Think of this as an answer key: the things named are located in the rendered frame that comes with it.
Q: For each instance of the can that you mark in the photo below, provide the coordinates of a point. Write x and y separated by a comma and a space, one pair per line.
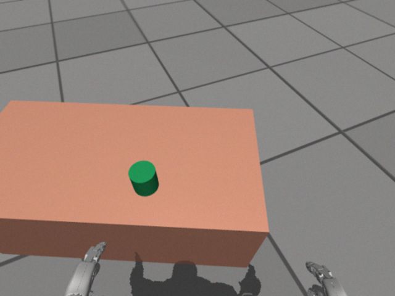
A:
143, 177

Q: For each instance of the left robot hand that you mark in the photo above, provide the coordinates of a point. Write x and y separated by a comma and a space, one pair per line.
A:
83, 275

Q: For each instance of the right robot hand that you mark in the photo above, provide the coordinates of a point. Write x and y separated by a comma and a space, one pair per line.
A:
330, 286

